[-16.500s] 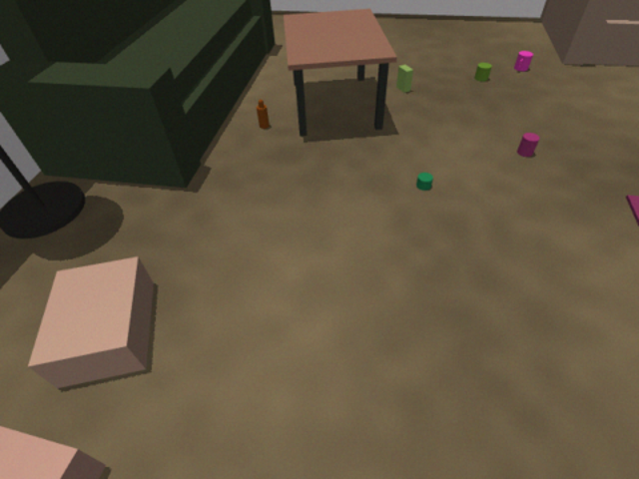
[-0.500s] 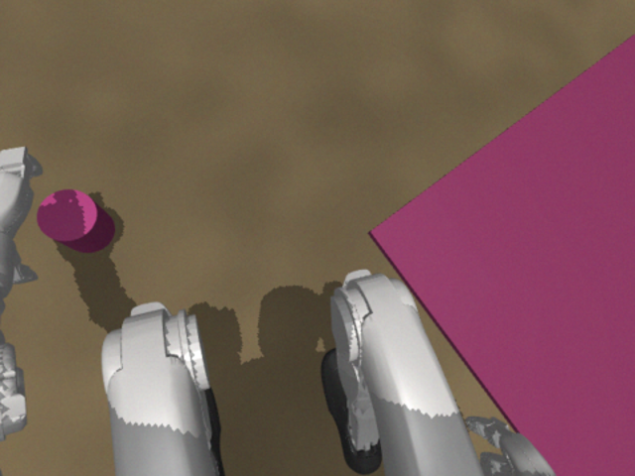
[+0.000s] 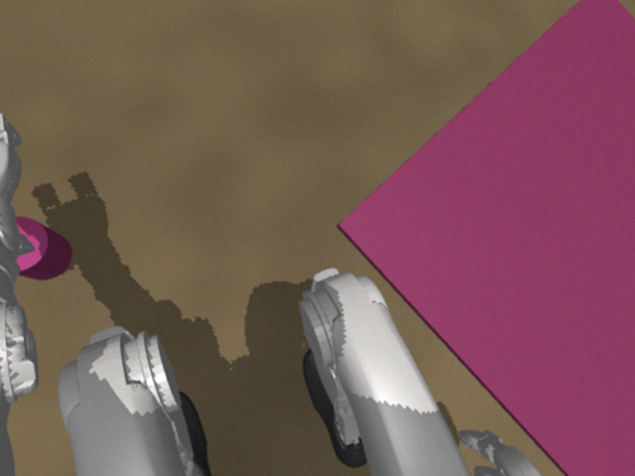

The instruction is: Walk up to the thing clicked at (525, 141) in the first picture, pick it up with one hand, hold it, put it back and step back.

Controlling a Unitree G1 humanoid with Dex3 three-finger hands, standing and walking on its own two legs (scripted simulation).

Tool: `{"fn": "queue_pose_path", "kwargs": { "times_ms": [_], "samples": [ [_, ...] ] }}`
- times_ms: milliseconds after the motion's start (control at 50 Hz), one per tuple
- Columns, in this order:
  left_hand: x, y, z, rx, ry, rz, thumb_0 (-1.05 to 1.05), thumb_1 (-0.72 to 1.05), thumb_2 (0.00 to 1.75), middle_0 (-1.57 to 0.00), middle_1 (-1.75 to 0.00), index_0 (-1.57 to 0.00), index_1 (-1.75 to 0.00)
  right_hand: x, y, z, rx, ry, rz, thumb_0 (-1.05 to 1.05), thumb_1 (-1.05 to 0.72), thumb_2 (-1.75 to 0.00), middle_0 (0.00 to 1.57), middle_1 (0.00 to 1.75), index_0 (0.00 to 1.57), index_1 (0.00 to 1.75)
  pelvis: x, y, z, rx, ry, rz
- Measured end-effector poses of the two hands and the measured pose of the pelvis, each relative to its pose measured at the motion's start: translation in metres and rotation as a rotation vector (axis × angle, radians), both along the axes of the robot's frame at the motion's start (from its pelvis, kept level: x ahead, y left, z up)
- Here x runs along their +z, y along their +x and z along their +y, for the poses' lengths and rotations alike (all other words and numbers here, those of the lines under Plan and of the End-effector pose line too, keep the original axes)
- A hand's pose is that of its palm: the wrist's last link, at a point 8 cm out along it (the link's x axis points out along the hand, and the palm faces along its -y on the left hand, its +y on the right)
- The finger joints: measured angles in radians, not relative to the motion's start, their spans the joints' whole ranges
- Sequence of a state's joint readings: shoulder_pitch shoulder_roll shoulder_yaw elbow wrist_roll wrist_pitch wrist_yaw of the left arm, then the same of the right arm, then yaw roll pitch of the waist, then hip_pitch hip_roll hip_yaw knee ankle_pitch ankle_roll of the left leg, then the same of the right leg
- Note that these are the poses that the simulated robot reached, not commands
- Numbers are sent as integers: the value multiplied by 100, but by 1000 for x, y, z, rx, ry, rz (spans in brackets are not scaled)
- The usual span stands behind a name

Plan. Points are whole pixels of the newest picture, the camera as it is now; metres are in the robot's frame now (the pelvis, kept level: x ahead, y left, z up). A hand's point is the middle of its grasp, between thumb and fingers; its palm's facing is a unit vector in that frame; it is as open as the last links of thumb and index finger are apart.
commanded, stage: approach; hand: left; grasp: from above
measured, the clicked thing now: (31, 250) +0.46 +0.31 -0.29
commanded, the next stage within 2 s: rest palm in 0.22 s
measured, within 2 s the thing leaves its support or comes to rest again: neither
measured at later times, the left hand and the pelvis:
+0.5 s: hand out of the picture +0.46 +0.32 -0.17, palm faces -0.38 -0.07 -0.92, open 14.2 cm; pelvis -0.01 +0.00 -0.01, yaw +0 degrees
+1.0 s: hand (19, 244) +0.46 +0.31 -0.23, palm faces -0.43 -0.12 -0.90, open 14.2 cm; pelvis +0.00 +0.00 -0.03, yaw -3 degrees
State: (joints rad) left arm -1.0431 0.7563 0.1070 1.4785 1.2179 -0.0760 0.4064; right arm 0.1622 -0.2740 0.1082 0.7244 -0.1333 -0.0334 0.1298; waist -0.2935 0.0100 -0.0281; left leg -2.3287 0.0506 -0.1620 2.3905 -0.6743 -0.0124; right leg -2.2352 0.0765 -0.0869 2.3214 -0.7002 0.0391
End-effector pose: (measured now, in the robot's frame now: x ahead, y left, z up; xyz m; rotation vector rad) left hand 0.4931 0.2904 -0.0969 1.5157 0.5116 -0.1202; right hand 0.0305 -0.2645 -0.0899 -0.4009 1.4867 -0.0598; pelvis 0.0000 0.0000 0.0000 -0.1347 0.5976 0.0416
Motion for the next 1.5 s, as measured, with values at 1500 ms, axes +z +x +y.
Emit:
{"fn": "queue_pose_path", "kwargs": {
  "times_ms": [1500],
  "samples": [
    [-94, -30, 23, -14, -68, 43, 0, -50, 105, -10, -103, -9, -104, 4, 6, 12, 239, 8, 10, 0, -90, -90, 21, 30, 20, 30, -28, -3, 6, -30, -64, -101]
  ]
}}
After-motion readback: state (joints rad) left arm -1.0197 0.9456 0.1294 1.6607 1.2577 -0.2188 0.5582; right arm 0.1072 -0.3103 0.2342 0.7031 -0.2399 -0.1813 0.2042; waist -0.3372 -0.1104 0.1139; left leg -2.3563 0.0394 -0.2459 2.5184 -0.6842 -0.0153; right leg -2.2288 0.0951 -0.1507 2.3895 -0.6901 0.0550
